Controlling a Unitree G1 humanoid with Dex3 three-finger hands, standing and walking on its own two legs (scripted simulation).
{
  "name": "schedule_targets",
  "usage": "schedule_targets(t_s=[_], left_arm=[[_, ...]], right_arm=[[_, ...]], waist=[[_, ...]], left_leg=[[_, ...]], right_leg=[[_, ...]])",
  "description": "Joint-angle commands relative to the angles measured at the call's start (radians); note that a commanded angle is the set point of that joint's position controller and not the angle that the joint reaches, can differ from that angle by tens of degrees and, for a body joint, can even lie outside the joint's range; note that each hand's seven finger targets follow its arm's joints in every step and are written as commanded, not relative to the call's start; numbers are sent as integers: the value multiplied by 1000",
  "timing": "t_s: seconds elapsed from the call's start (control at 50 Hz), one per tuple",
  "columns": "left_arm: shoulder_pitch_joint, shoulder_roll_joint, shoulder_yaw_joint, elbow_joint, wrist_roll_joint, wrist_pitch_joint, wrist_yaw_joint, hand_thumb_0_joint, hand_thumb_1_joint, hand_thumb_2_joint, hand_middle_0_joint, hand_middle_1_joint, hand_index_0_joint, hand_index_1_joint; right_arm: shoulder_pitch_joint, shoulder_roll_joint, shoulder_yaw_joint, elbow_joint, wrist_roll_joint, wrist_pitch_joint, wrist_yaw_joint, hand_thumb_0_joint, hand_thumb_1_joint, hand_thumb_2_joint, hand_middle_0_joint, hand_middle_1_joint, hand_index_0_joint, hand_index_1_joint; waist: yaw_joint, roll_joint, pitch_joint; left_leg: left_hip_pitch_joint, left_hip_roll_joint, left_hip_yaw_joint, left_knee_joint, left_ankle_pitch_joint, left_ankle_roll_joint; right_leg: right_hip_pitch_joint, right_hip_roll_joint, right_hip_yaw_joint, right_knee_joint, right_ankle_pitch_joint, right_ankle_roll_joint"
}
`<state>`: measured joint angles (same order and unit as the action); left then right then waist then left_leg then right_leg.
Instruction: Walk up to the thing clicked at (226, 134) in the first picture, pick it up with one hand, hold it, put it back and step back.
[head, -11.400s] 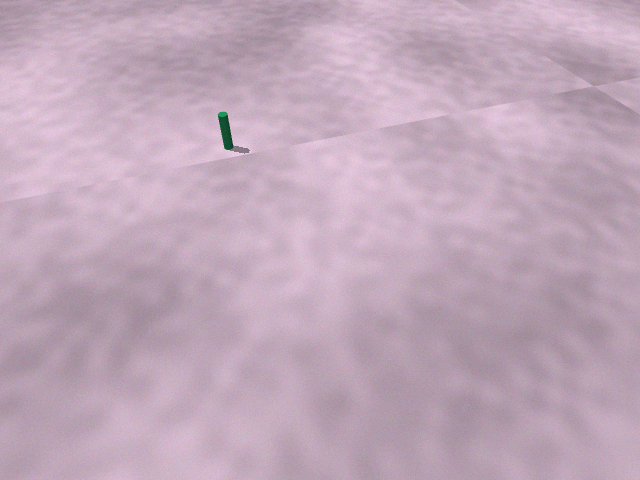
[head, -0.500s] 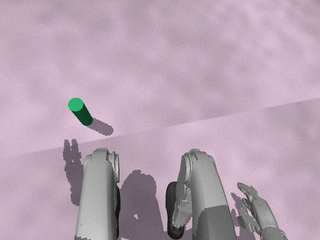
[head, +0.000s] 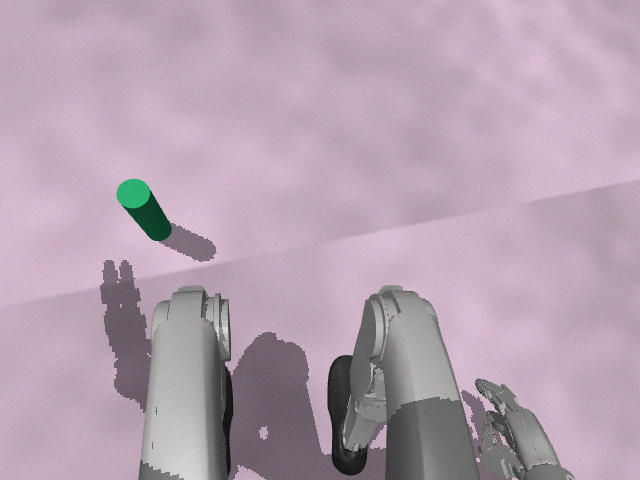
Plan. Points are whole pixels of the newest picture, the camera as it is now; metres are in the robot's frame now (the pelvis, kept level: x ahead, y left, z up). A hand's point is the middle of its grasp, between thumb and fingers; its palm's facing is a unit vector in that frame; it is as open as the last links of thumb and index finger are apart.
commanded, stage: go down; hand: left
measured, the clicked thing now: (148, 214) +0.47 +0.26 -0.30
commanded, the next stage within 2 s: approach in 0.18 s
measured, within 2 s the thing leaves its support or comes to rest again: neither
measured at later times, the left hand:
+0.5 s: hand out of the picture +0.39 +0.43 -0.02, palm faces +0.24 -0.97 -0.04, open 17.7 cm
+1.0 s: hand (77, 232) +0.42 +0.34 -0.23, palm faces +0.18 -0.98 +0.04, open 17.6 cm
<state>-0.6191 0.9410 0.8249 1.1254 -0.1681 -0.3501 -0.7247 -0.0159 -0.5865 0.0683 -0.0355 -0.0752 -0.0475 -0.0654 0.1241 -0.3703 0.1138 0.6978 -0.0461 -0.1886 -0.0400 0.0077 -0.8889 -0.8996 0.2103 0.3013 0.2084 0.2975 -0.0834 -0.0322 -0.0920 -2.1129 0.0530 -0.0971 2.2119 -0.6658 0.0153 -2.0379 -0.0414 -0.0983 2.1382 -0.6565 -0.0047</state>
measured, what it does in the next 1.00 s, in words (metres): lowers itself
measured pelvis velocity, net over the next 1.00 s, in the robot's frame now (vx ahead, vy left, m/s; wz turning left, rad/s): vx -0.01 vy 0.01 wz -0.12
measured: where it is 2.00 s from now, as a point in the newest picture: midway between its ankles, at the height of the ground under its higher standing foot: (281, 439)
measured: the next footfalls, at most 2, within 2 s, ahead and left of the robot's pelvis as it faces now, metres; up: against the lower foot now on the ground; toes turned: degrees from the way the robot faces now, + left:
none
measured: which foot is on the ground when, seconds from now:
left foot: down 0.00-1.00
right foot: down 0.00-1.00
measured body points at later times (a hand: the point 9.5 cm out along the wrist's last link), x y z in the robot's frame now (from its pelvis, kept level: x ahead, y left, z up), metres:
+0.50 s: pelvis +0.00 +0.00 -0.02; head +0.22 +0.08 +0.36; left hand +0.37 +0.49 -0.01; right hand +0.16 -0.28 -0.12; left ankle +0.09 +0.12 -0.36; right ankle +0.11 -0.12 -0.36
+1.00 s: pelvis -0.01 +0.01 -0.09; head +0.24 +0.15 +0.25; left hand +0.40 +0.39 -0.23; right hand +0.15 -0.26 -0.15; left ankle +0.09 +0.12 -0.36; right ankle +0.11 -0.12 -0.36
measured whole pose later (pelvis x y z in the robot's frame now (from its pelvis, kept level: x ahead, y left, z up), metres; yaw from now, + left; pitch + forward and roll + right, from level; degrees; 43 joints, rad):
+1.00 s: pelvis -0.01 +0.01 -0.09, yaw -7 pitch +19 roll -14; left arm -0.63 0.95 0.75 1.44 -0.25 -0.87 -0.60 -0.02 -0.60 0.03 -0.05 -0.11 -0.07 -0.09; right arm -0.11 -0.38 0.40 0.63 -0.24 -0.11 0.04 0.00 -0.91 -0.90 0.21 0.30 0.21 0.30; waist -0.20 -0.22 0.20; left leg -2.24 0.06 -0.25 2.58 -0.71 0.02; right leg -2.10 0.01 -0.20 2.39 -0.64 0.02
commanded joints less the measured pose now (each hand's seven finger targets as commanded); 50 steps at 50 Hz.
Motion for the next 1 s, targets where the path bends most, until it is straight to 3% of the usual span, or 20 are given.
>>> schedule_targets(t_s=[0.0,0.1,0.18,0.2,0.26,0.32,0.42,0.54,0.64,0.7,0.72,0.8,0.92,0.98], left_arm=[[-189,469,89,-208,-41,-65,4,0,-581,66,-30,-75,-42,-64],[-178,440,71,-171,-53,-65,-9,0,-569,67,-25,-64,-35,-55],[-169,473,97,-193,-60,-67,-20,0,-587,51,-33,-63,-44,-52],[-180,453,84,-194,-61,-67,-24,0,-590,58,-31,-69,-43,-58],[-186,476,107,-196,-61,-69,-21,0,-611,48,-79,-86,-59,-104],[-173,448,100,-153,-73,-82,-27,0,-608,0,-73,-58,-73,-52],[-162,333,49,-21,-110,-165,-41,0,-611,0,-70,-77,-75,-68],[-227,295,-6,36,-121,-288,-25,0,-611,3,-67,-89,-75,-79],[-234,398,34,28,-90,-376,19,0,-611,3,-62,-91,-74,-78],[-223,469,82,25,-78,-438,52,0,-611,7,-67,-93,-75,-83],[-228,446,65,27,-76,-458,58,0,-611,16,-65,-100,-74,-90],[-168,424,60,73,-66,-514,87,0,-607,25,-61,-105,-72,-91],[-179,229,-77,195,-96,-583,125,0,-594,55,-46,-111,-63,-94],[-191,243,-87,204,-100,-630,165,0,-611,37,-46,-117,-83,-83]], right_arm=[[130,-242,-87,-45,3,-18,-15,0,-888,-900,200,300,200,300],[132,-243,-82,-37,5,-17,-12,0,-891,-901,200,300,200,300],[136,-254,-83,-38,1,-15,-12,0,-890,-900,200,300,200,300],[146,-255,-78,-33,-1,-12,-12,0,-889,-900,200,300,200,300],[143,-253,-78,-39,0,-9,-8,0,-914,-904,200,300,199,300],[128,-248,-67,-40,-3,-9,-4,0,-901,-896,199,300,200,300],[94,-252,-43,-50,-16,-22,5,0,-903,-895,199,300,199,300],[43,-269,-3,-72,-50,-32,21,0,-898,-894,199,300,199,300],[1,-295,36,-71,-91,-9,32,0,-904,-895,200,300,200,300],[-38,-307,68,-80,-121,16,41,0,-907,-897,200,300,200,300],[-58,-312,79,-85,-128,25,43,0,-907,-897,200,300,199,300],[-102,-328,113,-84,-168,52,50,0,-909,-899,200,300,200,300],[-168,-345,169,-100,-197,73,59,0,-904,-897,200,300,200,300],[-200,-357,198,-108,-213,84,64,0,-899,-893,200,301,200,301]], waist=[[58,272,-618],[36,253,-574],[54,279,-631],[37,299,-630],[45,268,-624],[29,236,-573],[-25,176,-477],[-60,195,-449],[-46,301,-495],[-34,351,-504],[-51,371,-477],[-69,417,-456],[-167,341,-314],[-176,319,-298]], left_leg=[[485,-22,17,-305,66,7],[454,-22,13,-285,74,9],[507,-20,13,-266,162,3],[520,-21,12,-257,196,1],[496,-21,14,-250,187,4],[425,-21,15,-237,130,11],[358,-16,0,-174,96,11],[339,-7,-9,-106,71,2],[411,6,-23,-65,130,-16],[433,15,-35,-41,168,-24],[436,17,-45,-47,168,-29],[470,28,-68,-5,208,-38],[407,40,-125,32,153,-43],[383,41,-135,59,140,-41]], right_leg=[[258,40,-2,-206,60,-35],[237,42,-7,-195,62,-36],[242,41,-7,-175,123,-39],[247,39,-12,-167,150,-39],[246,42,-13,-168,139,-38],[245,45,-15,-168,98,-33],[187,56,-35,-135,79,-29],[165,67,-58,-86,71,-29],[173,71,-75,-23,116,-32],[187,75,-88,14,137,-31],[173,75,-98,27,138,-32],[161,85,-123,62,162,-30],[128,93,-175,89,152,-22],[156,100,-188,95,158,-16]])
